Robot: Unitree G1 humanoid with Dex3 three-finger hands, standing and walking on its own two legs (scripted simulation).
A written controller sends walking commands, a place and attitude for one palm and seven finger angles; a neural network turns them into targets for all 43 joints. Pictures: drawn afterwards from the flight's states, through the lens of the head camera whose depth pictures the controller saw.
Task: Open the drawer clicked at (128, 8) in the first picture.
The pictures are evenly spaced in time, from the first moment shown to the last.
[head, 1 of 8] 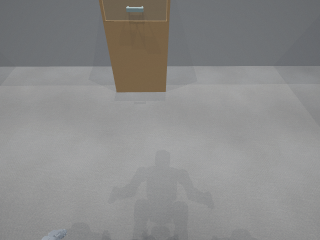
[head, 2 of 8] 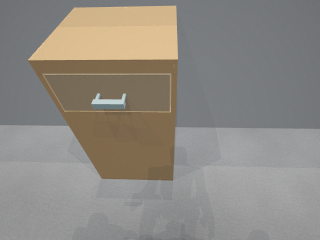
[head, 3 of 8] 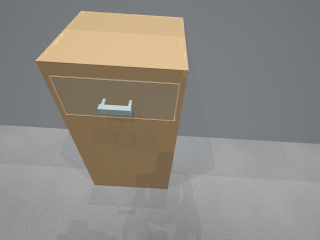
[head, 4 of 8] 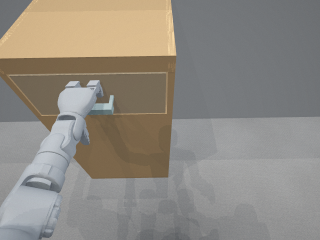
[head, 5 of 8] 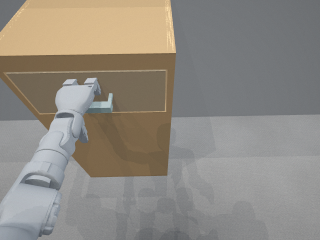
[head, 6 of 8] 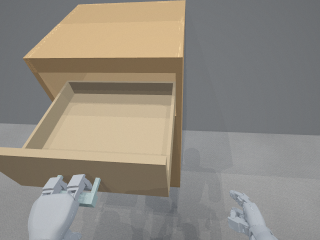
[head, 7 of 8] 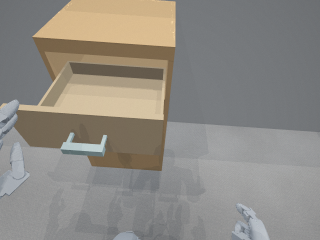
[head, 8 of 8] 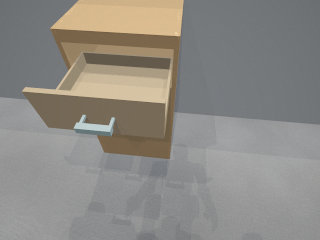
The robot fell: no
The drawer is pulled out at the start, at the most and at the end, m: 0.00 0.30 0.28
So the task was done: yes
